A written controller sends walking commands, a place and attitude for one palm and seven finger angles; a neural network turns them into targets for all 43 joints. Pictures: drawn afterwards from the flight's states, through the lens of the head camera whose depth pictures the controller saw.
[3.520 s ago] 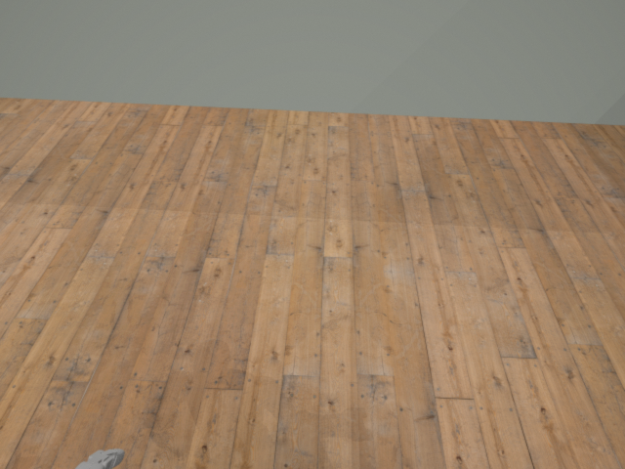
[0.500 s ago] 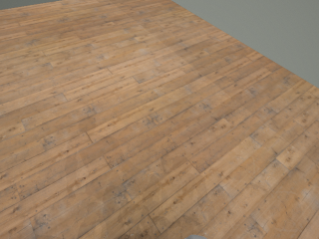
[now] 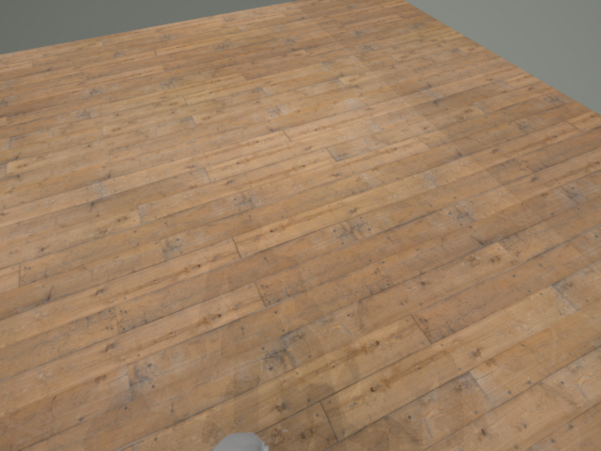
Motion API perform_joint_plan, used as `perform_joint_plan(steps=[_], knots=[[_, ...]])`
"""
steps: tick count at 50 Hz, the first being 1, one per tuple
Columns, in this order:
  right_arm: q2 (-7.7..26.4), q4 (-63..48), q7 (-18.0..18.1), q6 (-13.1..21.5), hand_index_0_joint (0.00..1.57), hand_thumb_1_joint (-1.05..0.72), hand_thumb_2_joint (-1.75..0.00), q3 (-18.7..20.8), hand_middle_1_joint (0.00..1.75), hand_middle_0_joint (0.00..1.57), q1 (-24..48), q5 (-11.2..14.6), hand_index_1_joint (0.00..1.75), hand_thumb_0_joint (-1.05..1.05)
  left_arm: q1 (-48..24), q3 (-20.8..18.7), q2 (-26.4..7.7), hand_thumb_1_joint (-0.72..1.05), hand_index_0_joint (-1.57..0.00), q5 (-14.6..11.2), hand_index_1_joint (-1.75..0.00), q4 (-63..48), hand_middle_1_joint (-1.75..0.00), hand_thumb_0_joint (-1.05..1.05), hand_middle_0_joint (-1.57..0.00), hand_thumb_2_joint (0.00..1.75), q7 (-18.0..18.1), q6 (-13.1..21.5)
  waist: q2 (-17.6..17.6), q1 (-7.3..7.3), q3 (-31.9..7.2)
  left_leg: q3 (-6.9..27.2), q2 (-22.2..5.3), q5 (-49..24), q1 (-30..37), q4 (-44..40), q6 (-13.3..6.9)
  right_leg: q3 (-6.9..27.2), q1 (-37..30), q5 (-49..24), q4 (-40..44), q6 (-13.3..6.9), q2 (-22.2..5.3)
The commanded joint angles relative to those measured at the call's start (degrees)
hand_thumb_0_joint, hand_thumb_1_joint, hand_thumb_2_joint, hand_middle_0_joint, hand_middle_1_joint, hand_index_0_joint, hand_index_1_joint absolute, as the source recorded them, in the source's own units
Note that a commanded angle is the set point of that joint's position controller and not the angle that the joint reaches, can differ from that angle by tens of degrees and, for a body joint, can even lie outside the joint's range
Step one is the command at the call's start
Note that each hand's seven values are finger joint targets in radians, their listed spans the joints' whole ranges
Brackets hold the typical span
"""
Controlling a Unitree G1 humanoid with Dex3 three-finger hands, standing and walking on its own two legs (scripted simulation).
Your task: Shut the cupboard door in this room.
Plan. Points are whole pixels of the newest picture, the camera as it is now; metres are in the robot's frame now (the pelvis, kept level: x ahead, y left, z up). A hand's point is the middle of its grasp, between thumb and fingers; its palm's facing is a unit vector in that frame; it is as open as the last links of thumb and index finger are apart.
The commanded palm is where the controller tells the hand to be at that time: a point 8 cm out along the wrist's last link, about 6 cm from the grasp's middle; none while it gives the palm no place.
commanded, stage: turn or walk to find it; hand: left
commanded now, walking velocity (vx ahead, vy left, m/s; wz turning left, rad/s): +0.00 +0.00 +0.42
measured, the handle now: out of the picture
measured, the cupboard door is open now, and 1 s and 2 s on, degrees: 79 79 79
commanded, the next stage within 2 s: none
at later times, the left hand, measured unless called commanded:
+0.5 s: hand out of the picture +0.02 +0.25 -0.16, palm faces +0.22 -0.94 -0.27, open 7.4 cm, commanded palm none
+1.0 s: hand out of the picture -0.11 +0.22 -0.18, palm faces +0.46 -0.86 -0.23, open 7.4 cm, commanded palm none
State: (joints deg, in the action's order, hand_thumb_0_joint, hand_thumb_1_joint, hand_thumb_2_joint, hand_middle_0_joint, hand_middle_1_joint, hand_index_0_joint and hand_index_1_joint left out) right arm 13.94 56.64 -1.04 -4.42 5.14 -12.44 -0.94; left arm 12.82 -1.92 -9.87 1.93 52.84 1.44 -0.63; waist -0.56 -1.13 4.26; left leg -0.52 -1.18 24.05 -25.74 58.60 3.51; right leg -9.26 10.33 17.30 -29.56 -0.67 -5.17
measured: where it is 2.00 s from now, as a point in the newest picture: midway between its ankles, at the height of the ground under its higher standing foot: outside the picture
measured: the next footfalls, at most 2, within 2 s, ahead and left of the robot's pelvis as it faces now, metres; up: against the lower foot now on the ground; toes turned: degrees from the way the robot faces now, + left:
left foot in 0.16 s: +0.03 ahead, +0.15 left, +0.00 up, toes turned +9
right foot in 0.58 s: +0.03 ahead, -0.09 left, +0.00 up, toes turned +10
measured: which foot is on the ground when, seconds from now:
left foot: up 0.00-0.14, down 0.16-0.58, up 0.60-0.98, down 1.00-1.00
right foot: down 0.00-0.16, up 0.18-0.56, down 0.58-1.00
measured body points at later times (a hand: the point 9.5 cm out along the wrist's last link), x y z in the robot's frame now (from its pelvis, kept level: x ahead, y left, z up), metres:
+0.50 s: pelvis -0.03 +0.03 +0.00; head +0.00 +0.03 +0.45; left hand +0.00 +0.30 -0.14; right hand +0.10 -0.20 -0.15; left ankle -0.01 +0.14 -0.74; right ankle -0.01 -0.10 -0.71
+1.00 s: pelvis -0.06 +0.02 -0.01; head -0.03 +0.04 +0.44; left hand -0.13 +0.26 -0.16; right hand +0.12 -0.19 -0.15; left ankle -0.12 +0.12 -0.74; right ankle -0.01 -0.09 -0.74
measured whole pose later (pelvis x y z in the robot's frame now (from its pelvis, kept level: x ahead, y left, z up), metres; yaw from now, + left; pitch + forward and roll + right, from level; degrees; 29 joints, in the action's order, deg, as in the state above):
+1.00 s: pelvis -0.06 +0.02 -0.01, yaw +27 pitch -1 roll +0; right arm 13.4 56.2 -0.9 -3.2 3.8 -10.3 -0.5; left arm 14.3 -2.8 -12.1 1.8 54.5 1.0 -1.2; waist 1.4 0.5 5.0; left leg -4.5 -2.1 19.3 -15.0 35.5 2.5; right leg -14.6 14.2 18.9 -35.4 1.2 -8.8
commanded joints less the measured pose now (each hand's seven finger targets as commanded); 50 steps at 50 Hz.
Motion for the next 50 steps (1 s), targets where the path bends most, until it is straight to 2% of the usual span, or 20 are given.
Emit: perform_joint_plan(steps=[1,4,6,7,8,10,12,15,21,26,27,28,29,30,32,34,43,48,49,50], knots=[[1.95,-5.90,0.01,1.74,0.20,-0.90,-0.90,-0.51,0.30,0.20,6.31,0.29,0.30,0.00,4.00,-3.68,-13.87,0.90,-0.20,0.01,-0.30,-1.81,-0.30,0.00,-0.20,0.90,0.58,0.77,11.89,3.98,-3.02,-3.25,-0.05,2.24,0.81,-11.15,-0.13,8.35,-4.37,-29.48,6.86,-7.23,-14.43],[2.36,-5.44,0.21,2.30,0.20,-0.90,-0.90,-0.70,0.30,0.20,3.94,0.48,0.30,0.00,3.00,-3.93,-14.42,0.90,-0.20,-0.03,-0.30,-1.35,-0.30,0.00,-0.20,0.90,0.47,0.42,12.75,2.64,-4.86,-5.00,0.36,-1.20,6.19,-21.10,-0.89,6.55,-4.17,-30.54,2.77,-5.37,-14.31],[4.77,-4.35,0.26,3.10,0.20,-0.90,-0.90,-0.30,0.30,0.20,-0.47,0.16,0.30,0.00,2.06,-3.92,-13.59,0.90,-0.20,-0.84,-0.30,-1.60,-0.30,0.00,-0.20,0.90,0.23,-0.12,6.76,-0.07,-7.59,-3.72,-0.92,-14.59,17.32,-34.50,-2.09,2.16,1.13,-23.69,-5.72,-0.79,-11.93],[10.26,-4.73,0.43,3.75,0.20,-0.90,-0.90,0.81,0.30,0.20,-1.84,-0.29,0.30,0.00,3.94,-3.63,-10.58,0.90,-0.20,-1.25,-0.30,-2.90,-0.30,0.00,-0.20,0.90,-0.11,-0.52,-7.68,-0.37,-10.13,11.33,-12.51,-28.69,26.36,-37.35,-6.97,-0.78,13.26,-5.67,-16.07,3.19,-5.95],[14.13,-4.35,0.66,3.49,0.20,-0.90,-0.90,1.71,0.30,0.20,-4.67,-0.12,0.30,0.00,1.42,-2.40,-7.79,0.90,-0.20,-1.00,-0.30,-5.00,-0.30,0.00,-0.20,0.90,-0.25,-0.72,-16.68,-1.92,-8.98,20.69,-22.10,-43.37,25.90,-38.80,-13.85,0.84,20.66,20.47,-26.22,5.10,-1.40],[11.91,-3.61,1.83,3.59,0.20,-0.90,-0.90,1.33,0.30,0.20,-4.18,-0.40,0.30,0.00,-4.37,-2.75,-8.53,0.90,-0.20,-0.82,-0.30,-4.91,-0.30,0.00,-0.20,0.90,0.13,-1.55,-13.22,-2.92,-6.33,19.54,-19.15,-31.57,18.71,-39.79,-15.17,7.53,21.48,16.82,-34.93,4.27,-1.66],[9.24,-5.29,2.03,3.77,0.20,-0.90,-0.90,0.18,0.30,0.20,1.91,-0.42,0.30,0.00,-2.32,-2.93,-8.43,0.90,-0.20,-0.81,-0.30,-3.01,-0.30,0.00,-0.20,0.90,-0.65,-1.36,-8.79,-0.01,-3.77,13.89,-14.09,-26.81,15.02,-40.40,-12.81,7.96,19.78,9.17,-34.65,4.41,-1.84],[9.02,-5.85,2.02,4.08,0.20,-0.90,-0.90,0.03,0.30,0.20,2.62,-0.20,0.30,0.00,-0.14,-2.78,-8.01,0.90,-0.20,-0.95,-0.30,-2.07,-0.30,0.00,-0.20,0.90,-0.93,-1.45,-7.81,0.58,-5.47,11.62,-11.98,-27.45,16.10,-40.73,-12.47,7.32,17.40,7.14,-30.08,4.99,-0.86],[9.52,-5.79,1.74,3.40,0.20,-0.90,-0.90,0.71,0.30,0.20,0.48,-0.52,0.30,0.00,-2.21,-2.41,-7.06,0.90,-0.20,-1.12,-0.30,-3.68,-0.30,0.00,-0.20,0.90,-0.57,-1.33,-7.50,-0.88,-5.59,16.66,-12.33,-23.43,16.26,-40.74,-13.69,7.29,14.30,8.75,-19.50,4.76,1.21],[9.21,-6.75,1.33,2.90,0.20,-0.90,-0.90,1.11,0.30,0.20,2.42,-0.46,0.30,0.00,2.81,-2.46,-7.21,0.90,-0.20,-1.48,-0.30,-3.20,-0.30,0.00,-0.20,0.90,-0.09,-0.57,-7.56,1.66,-6.82,18.38,-9.50,-23.40,10.38,-37.07,-11.73,6.33,2.46,1.59,-3.00,3.80,3.48],[8.35,-7.12,1.18,2.86,0.20,-0.90,-0.90,1.02,0.30,0.20,2.69,-0.12,0.30,0.00,4.57,-2.62,-7.89,0.90,-0.20,-1.34,-0.30,-2.90,-0.30,0.00,-0.20,0.90,0.07,-0.10,-5.22,2.68,-7.42,17.05,-7.36,-20.83,7.02,-34.09,-9.68,6.72,-3.04,-3.44,5.21,3.51,2.58],[5.69,-7.44,0.85,2.89,0.20,-0.90,-0.90,0.76,0.30,0.20,1.86,0.35,0.30,0.00,5.40,-3.23,-11.01,0.90,-0.20,-0.71,-0.30,-3.06,-0.30,0.00,-0.20,0.90,0.44,0.53,3.53,3.04,-7.82,12.53,-2.72,-13.26,-0.19,-26.31,-6.26,14.26,-9.16,-2.28,11.90,1.34,-5.15],[2.31,-9.14,0.55,2.82,0.20,-0.90,-0.90,0.17,0.30,0.20,1.89,0.42,0.30,0.00,4.64,-4.18,-16.18,0.90,-0.20,-0.01,-0.30,-3.74,-0.30,0.00,-0.20,0.90,0.72,0.84,17.44,3.20,-5.06,3.02,5.15,3.26,-9.03,-13.86,-2.19,27.93,-9.41,-4.81,15.80,-4.78,-19.11],[5.67,-8.54,0.73,2.01,0.20,-0.90,-0.90,1.05,0.30,0.20,2.65,-0.49,0.30,0.00,3.42,-4.30,-15.78,0.90,-0.20,-0.66,-0.30,-4.67,-0.30,0.00,-0.20,0.90,0.76,0.80,17.22,3.87,-5.10,5.26,2.89,7.15,-6.60,-3.00,-2.34,28.16,-1.07,-2.47,17.28,-7.96,-22.11],[5.28,-6.50,0.14,1.05,0.20,-0.90,-0.90,1.39,0.30,0.20,2.52,-0.49,0.30,0.00,-2.64,-3.35,-12.55,0.90,-0.20,-0.68,-0.30,-5.61,-0.30,0.00,-0.20,0.90,0.67,0.62,9.56,0.83,0.66,5.19,1.25,0.92,-6.23,8.73,-2.27,20.60,6.32,0.43,17.10,-6.91,-16.14],[4.07,-4.70,-0.28,1.15,0.20,-0.90,-0.90,1.04,0.30,0.20,-0.84,-0.44,0.30,0.00,-4.79,-2.65,-10.19,0.90,-0.20,-0.64,-0.30,-6.08,-0.30,0.00,-0.20,0.90,0.63,1.04,7.79,-0.89,-0.58,3.10,0.31,-3.39,-6.31,10.29,-1.02,12.27,3.21,-8.79,13.71,-5.27,-12.38],[2.27,-5.18,0.01,1.59,0.20,-0.90,-0.90,-0.49,0.30,0.20,5.30,0.17,0.30,0.00,4.06,-3.49,-13.37,0.90,-0.20,-0.11,-0.30,-1.93,-0.30,0.00,-0.20,0.90,0.47,0.88,11.18,3.90,-4.06,-2.66,-0.58,2.05,-0.79,-8.66,0.22,7.64,-5.66,-26.15,8.33,-7.34,-14.99],[3.01,-4.33,0.40,2.71,0.20,-0.90,-0.90,-0.82,0.30,0.20,1.09,0.30,0.30,0.00,2.34,-3.97,-14.06,0.90,-0.20,-0.51,-0.30,-0.98,-0.30,0.00,-0.20,0.90,0.23,0.15,10.53,1.34,-6.79,-5.53,-0.03,-7.37,11.72,-28.49,-1.38,3.12,-2.21,-25.22,0.38,-3.23,-14.26],[4.89,-4.02,0.27,3.13,0.20,-0.90,-0.90,-0.38,0.30,0.20,-1.07,0.23,0.30,0.00,1.92,-3.81,-12.85,0.90,-0.20,-0.94,-0.30,-1.31,-0.30,0.00,-0.20,0.90,0.05,-0.22,5.20,-0.01,-7.89,-2.96,-2.17,-14.53,18.58,-35.00,-2.37,0.83,2.99,-18.81,-5.62,-0.48,-12.48],[10.58,-4.31,0.49,3.71,0.20,-0.90,-0.90,0.87,0.30,0.20,-2.50,-0.29,0.30,0.00,3.21,-3.51,-9.51,0.90,-0.20,-1.31,-0.30,-2.92,-0.30,0.00,-0.20,0.90,-0.26,-0.69,-10.57,-0.58,-8.92,14.00,-14.82,-27.49,25.55,-38.27,-7.73,-1.97,16.05,0.89,-16.34,3.75,-5.54]])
